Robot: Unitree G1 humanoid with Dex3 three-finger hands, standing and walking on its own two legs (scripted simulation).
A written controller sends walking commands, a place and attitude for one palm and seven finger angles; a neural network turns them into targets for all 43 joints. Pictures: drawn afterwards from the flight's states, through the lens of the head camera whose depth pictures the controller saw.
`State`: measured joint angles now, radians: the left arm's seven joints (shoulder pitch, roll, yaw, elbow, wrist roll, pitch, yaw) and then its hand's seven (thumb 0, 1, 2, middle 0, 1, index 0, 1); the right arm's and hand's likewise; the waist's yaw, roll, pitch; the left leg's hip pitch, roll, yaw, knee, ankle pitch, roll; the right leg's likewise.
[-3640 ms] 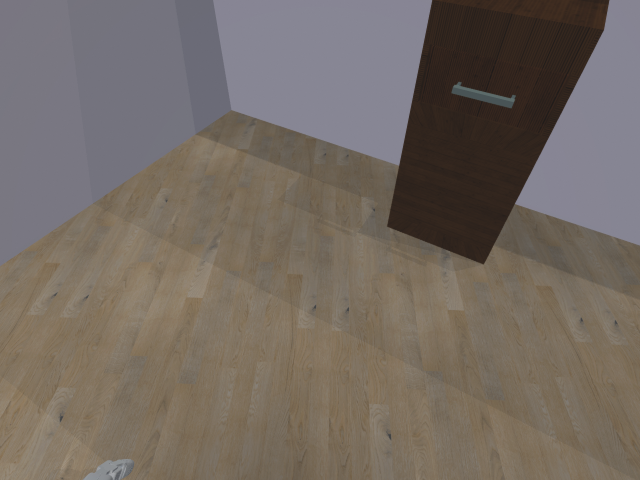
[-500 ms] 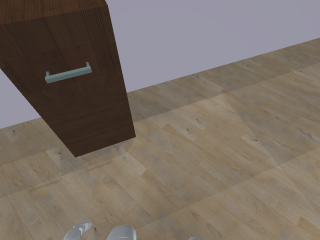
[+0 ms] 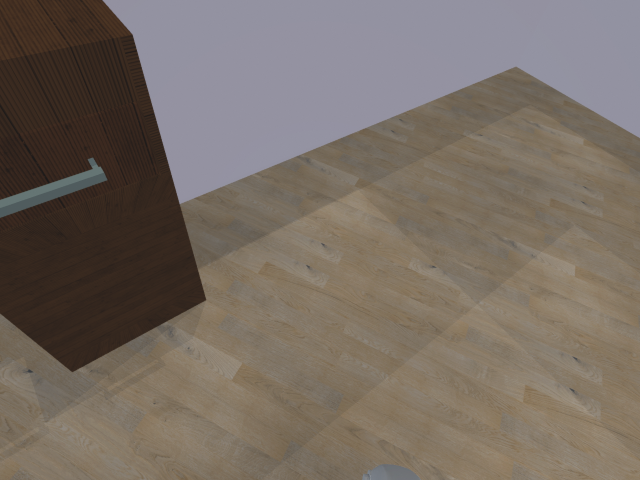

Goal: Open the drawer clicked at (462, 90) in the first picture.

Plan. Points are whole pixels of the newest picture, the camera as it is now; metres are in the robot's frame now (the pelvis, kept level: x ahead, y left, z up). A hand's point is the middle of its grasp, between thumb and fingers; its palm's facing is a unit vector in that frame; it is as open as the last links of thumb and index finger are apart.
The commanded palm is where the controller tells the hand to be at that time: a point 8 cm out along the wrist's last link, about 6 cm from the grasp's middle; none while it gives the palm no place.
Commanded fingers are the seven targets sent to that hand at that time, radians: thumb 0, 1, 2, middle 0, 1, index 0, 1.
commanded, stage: walk to a spot facing it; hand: left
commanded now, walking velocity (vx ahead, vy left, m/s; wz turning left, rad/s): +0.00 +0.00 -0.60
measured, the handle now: (48, 184) +0.56 +0.53 -0.07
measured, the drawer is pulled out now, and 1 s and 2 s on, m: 0.00 0.00 0.00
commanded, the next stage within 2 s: none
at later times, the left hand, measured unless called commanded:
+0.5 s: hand (242, 464) +0.16 +0.11 -0.15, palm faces -0.27 -0.92 -0.27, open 7.3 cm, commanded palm none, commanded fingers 0.00 0.90 0.90 -0.20 -0.30 -0.20 -0.30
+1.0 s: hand (208, 446) +0.18 +0.16 -0.18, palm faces -0.50 -0.84 -0.19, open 7.3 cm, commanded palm none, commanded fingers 0.00 0.90 0.90 -0.20 -0.30 -0.20 -0.30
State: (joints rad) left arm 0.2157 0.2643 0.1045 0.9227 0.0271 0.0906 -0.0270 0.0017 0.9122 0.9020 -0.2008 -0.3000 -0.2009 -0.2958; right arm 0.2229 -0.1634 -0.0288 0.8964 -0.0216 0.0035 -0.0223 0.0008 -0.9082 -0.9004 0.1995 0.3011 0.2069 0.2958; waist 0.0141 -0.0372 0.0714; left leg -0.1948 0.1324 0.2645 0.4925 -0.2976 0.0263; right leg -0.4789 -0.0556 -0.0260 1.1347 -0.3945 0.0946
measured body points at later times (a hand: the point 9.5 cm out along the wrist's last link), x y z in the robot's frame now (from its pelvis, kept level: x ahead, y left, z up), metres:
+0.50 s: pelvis +0.00 -0.05 +0.00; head +0.03 -0.09 +0.44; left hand +0.17 +0.16 -0.13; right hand +0.01 -0.32 -0.16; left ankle +0.05 +0.12 -0.67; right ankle -0.02 -0.13 -0.74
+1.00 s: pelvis +0.02 +0.01 +0.00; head +0.06 +0.03 +0.45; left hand +0.21 +0.21 -0.16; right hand -0.05 -0.24 -0.12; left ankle +0.06 +0.09 -0.74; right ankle -0.11 -0.11 -0.64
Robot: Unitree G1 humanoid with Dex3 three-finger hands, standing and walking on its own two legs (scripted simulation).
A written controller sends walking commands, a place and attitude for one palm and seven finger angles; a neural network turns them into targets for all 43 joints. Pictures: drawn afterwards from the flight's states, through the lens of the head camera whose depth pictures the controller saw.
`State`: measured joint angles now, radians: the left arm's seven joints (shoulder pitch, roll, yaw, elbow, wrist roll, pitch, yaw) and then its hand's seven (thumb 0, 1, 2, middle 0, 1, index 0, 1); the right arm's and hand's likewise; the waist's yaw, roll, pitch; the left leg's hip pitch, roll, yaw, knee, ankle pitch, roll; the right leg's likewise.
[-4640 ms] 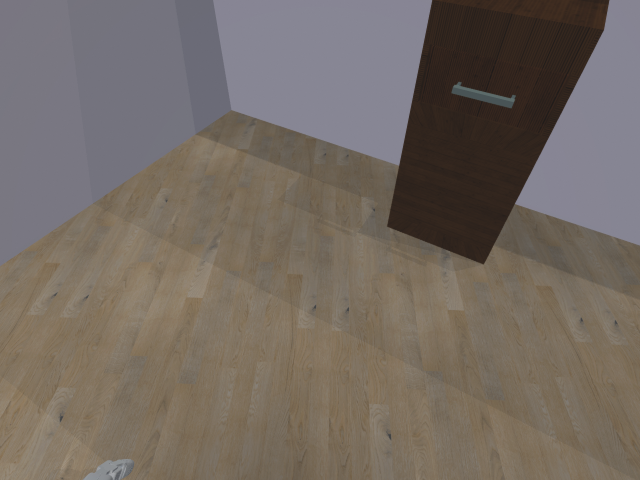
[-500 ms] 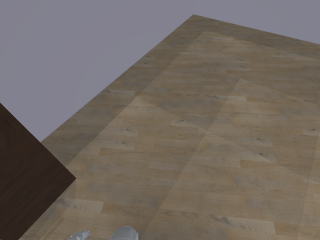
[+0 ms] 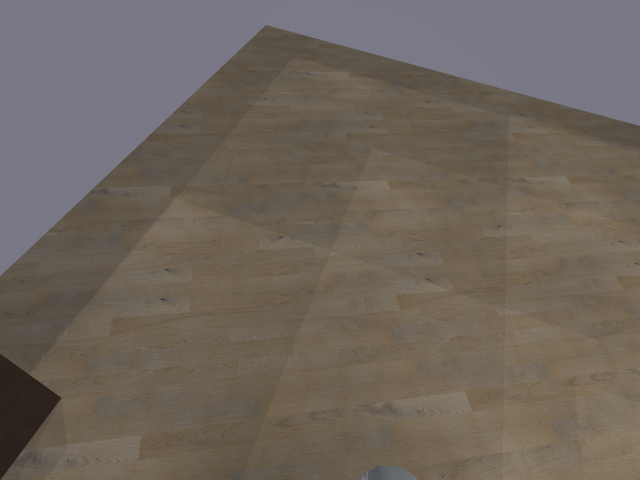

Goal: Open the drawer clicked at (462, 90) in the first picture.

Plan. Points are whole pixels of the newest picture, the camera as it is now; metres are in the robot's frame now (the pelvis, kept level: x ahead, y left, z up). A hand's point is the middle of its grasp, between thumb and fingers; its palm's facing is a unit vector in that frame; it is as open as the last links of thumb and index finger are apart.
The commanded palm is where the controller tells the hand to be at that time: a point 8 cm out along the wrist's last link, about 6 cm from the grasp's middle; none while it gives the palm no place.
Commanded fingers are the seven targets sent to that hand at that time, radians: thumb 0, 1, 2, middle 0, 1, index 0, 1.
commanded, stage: walk to a spot facing it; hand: left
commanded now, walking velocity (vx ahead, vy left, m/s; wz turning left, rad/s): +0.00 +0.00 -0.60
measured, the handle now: out of the picture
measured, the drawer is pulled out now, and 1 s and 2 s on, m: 0.00 0.00 0.00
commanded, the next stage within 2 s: turn to face it in 1.24 s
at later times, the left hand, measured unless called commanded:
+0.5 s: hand out of the picture +0.14 +0.09 -0.15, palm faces -0.27 -0.93 -0.25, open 7.3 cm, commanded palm none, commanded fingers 0.00 0.90 0.90 -0.20 -0.30 -0.20 -0.30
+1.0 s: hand (239, 390) +0.27 +0.14 -0.19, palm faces -0.40 -0.90 -0.16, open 7.3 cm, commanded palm none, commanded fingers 0.00 0.90 0.90 -0.20 -0.30 -0.20 -0.30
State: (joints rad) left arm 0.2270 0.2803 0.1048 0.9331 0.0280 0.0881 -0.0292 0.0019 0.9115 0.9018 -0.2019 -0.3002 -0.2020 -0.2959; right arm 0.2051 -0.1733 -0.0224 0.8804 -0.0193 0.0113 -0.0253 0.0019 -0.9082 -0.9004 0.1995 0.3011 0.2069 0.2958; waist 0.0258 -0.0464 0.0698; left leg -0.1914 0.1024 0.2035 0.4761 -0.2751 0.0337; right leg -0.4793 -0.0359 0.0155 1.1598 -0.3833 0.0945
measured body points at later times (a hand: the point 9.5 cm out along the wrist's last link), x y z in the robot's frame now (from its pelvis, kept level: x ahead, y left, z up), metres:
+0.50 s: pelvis +0.01 -0.07 +0.00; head +0.02 -0.10 +0.45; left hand +0.16 +0.14 -0.13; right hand -0.02 -0.34 -0.16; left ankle +0.07 +0.09 -0.66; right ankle -0.04 -0.15 -0.74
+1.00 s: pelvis +0.17 -0.03 +0.00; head +0.21 -0.01 +0.44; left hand +0.29 +0.19 -0.17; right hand +0.14 -0.28 -0.13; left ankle +0.23 +0.01 -0.74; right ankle +0.07 -0.15 -0.64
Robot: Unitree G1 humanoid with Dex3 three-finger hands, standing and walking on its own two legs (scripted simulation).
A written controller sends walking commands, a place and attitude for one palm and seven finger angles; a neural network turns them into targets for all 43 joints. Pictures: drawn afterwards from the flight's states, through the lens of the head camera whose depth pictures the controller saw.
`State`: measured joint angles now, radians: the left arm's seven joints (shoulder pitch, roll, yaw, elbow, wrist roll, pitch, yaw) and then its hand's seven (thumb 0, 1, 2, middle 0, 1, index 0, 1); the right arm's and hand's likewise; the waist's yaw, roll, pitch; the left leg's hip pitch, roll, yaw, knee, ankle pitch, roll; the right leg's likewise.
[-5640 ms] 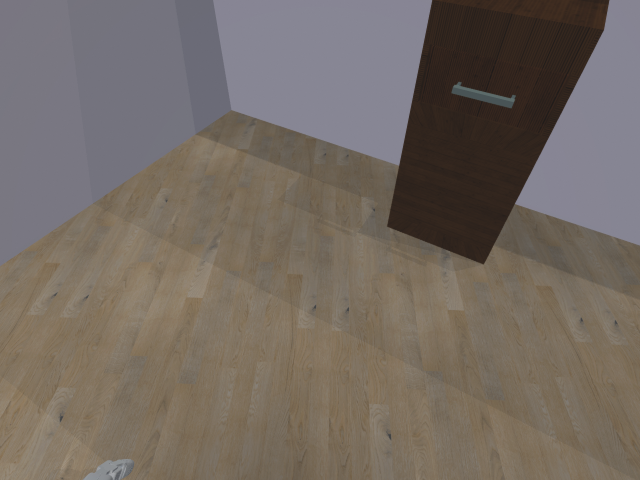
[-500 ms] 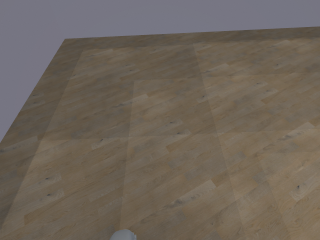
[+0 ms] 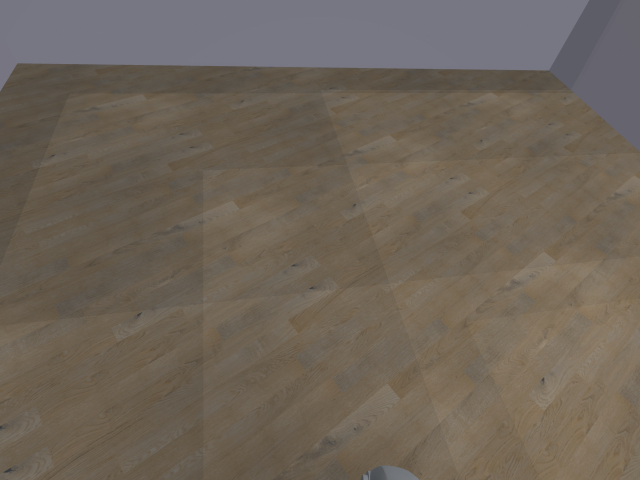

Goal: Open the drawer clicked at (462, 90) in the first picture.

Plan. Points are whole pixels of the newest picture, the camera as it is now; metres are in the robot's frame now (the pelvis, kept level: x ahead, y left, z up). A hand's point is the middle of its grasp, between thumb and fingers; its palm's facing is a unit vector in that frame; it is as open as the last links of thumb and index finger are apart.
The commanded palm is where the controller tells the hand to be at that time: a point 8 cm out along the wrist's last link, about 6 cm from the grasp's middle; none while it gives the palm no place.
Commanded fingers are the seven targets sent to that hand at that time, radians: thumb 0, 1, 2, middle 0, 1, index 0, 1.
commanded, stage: walk to a spot facing it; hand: left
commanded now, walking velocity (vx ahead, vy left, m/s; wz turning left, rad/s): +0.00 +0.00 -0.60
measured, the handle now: out of the picture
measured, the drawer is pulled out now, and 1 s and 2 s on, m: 0.00 0.00 0.00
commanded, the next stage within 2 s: turn to face it in 0.24 s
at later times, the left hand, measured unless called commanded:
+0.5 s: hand (266, 403) +0.25 +0.09 -0.17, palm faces -0.28 -0.93 -0.22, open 7.3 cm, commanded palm none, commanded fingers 0.00 0.90 0.90 -0.20 -0.30 -0.20 -0.30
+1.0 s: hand (167, 455) +0.17 +0.22 -0.18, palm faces +0.08 -0.97 -0.24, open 7.3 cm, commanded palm none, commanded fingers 0.00 0.90 0.90 -0.20 -0.30 -0.20 -0.30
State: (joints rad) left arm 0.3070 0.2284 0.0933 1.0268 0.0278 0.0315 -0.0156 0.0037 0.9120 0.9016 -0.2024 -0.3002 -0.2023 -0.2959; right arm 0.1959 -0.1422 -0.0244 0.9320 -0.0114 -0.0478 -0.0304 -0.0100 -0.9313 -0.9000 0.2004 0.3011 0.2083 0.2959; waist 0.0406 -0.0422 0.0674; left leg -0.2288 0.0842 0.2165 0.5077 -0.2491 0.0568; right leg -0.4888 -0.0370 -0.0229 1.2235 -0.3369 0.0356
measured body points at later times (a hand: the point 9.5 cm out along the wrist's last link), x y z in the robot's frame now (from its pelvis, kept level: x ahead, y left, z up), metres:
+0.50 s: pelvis +0.07 -0.04 -0.02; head +0.11 -0.06 +0.43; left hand +0.27 +0.14 -0.15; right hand -0.03 -0.25 -0.18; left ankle +0.03 +0.08 -0.70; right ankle +0.05 -0.14 -0.74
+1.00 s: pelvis +0.09 +0.00 +0.00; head +0.13 +0.03 +0.44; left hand +0.16 +0.27 -0.16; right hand +0.15 -0.25 -0.13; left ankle +0.13 +0.07 -0.74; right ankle +0.05 -0.17 -0.65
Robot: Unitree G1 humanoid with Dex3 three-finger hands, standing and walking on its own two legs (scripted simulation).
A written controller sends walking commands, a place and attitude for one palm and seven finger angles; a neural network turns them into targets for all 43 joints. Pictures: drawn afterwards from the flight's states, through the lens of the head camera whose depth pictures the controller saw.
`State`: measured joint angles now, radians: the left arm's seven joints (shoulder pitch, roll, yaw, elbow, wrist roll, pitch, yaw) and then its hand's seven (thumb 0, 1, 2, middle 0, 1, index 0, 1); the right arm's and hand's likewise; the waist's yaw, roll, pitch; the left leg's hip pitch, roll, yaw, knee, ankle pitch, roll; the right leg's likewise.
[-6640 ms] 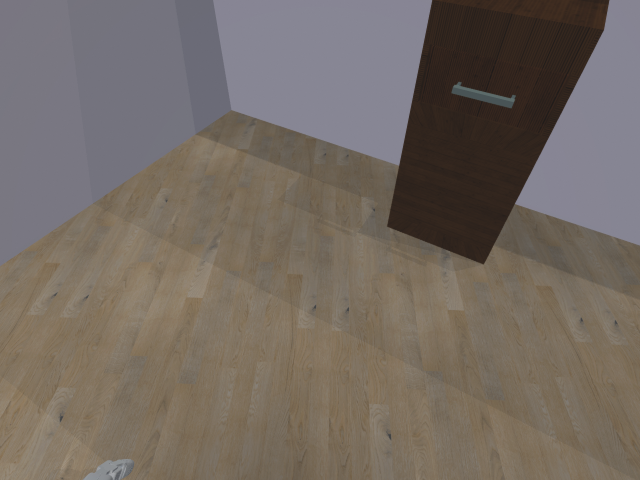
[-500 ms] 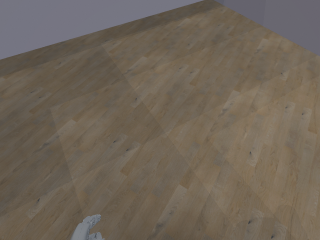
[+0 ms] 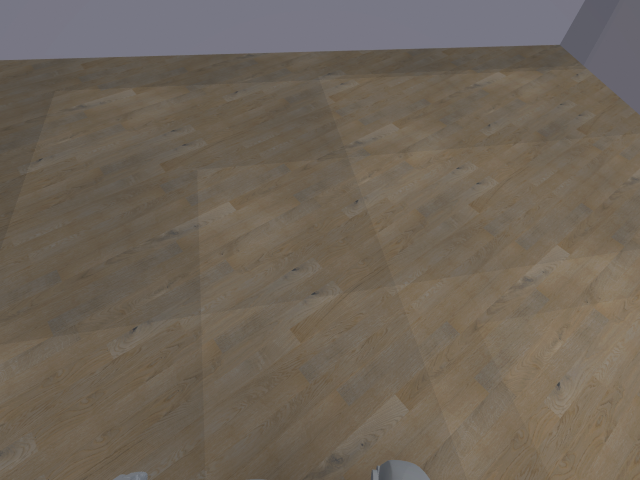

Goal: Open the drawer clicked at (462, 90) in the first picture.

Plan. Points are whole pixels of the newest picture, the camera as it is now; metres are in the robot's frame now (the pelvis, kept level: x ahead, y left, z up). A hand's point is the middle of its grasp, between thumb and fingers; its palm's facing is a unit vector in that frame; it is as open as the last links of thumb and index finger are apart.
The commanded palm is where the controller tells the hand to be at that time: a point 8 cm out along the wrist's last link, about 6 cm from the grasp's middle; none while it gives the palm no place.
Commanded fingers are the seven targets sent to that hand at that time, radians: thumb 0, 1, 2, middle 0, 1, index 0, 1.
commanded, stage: turn to face it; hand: left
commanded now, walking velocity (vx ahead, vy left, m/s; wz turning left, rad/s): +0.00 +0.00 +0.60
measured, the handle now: out of the picture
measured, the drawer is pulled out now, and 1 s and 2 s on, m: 0.00 0.00 0.00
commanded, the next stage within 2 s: none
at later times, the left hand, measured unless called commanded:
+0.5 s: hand out of the picture -0.02 +0.14 -0.15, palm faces +0.32 -0.90 -0.29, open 7.3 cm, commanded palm none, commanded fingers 0.00 0.90 0.90 -0.20 -0.30 -0.20 -0.30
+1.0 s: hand out of the picture -0.16 +0.19 -0.17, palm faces +0.61 -0.75 -0.25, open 7.3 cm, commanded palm none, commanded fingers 0.00 0.90 0.90 -0.20 -0.30 -0.20 -0.30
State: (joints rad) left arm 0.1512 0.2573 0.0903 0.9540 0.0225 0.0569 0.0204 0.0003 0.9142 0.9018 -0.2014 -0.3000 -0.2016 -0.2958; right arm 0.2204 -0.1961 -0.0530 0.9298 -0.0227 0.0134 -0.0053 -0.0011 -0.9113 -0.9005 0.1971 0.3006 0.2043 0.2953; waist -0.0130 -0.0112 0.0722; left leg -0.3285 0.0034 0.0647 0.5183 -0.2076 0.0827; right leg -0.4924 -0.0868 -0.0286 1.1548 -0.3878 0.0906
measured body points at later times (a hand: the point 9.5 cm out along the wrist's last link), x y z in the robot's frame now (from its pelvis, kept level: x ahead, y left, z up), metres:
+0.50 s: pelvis -0.04 -0.08 +0.00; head -0.02 -0.10 +0.45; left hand -0.04 +0.19 -0.12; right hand +0.09 -0.32 -0.15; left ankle -0.05 +0.05 -0.65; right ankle -0.01 -0.19 -0.74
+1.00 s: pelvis -0.09 -0.03 +0.00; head -0.08 +0.01 +0.45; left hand -0.19 +0.23 -0.15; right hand +0.14 -0.18 -0.12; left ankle -0.15 +0.04 -0.74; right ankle -0.01 -0.18 -0.66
